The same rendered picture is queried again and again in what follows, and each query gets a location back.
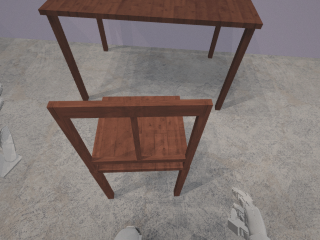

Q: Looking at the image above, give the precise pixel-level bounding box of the robot left thigh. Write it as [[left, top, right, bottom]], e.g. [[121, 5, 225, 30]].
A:
[[114, 228, 142, 240]]

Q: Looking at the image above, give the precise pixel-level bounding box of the robot left shin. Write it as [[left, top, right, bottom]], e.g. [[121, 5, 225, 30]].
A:
[[126, 226, 138, 232]]

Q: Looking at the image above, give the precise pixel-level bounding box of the chair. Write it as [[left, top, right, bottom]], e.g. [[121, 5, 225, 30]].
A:
[[46, 96, 213, 199]]

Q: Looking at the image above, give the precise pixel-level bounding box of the table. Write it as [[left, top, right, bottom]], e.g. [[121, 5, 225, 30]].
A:
[[38, 0, 263, 111]]

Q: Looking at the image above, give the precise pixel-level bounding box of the robot left hand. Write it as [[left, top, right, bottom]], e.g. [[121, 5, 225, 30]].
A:
[[0, 83, 22, 179]]

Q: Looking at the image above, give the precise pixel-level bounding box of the robot right hand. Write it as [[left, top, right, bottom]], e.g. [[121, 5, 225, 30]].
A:
[[227, 187, 267, 240]]

